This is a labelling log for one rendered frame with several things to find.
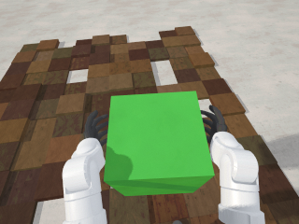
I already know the left robot forearm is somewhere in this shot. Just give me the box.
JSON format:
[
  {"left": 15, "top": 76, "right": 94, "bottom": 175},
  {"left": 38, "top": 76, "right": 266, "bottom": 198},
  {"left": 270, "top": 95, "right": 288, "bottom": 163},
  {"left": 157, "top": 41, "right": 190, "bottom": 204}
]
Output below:
[{"left": 62, "top": 137, "right": 107, "bottom": 224}]

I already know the robot right hand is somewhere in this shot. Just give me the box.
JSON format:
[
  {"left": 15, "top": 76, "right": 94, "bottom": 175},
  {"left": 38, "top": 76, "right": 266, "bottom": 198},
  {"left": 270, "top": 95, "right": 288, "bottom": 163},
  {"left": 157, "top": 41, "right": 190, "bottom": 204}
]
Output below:
[{"left": 200, "top": 105, "right": 227, "bottom": 144}]

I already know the robot left hand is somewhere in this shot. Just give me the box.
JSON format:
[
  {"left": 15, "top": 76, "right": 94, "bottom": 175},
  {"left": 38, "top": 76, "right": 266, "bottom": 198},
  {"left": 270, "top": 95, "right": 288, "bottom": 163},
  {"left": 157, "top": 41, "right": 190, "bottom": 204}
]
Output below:
[{"left": 83, "top": 110, "right": 109, "bottom": 147}]

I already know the right robot forearm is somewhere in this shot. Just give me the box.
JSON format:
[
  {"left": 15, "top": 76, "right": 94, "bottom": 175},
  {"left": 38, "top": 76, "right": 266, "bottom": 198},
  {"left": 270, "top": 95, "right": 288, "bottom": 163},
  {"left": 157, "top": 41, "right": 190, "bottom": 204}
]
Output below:
[{"left": 209, "top": 132, "right": 265, "bottom": 224}]

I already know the carton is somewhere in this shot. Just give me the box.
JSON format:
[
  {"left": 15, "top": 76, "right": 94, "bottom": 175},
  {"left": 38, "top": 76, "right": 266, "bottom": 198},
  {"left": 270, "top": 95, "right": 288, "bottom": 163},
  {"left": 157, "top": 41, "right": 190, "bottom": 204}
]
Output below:
[{"left": 104, "top": 91, "right": 215, "bottom": 196}]

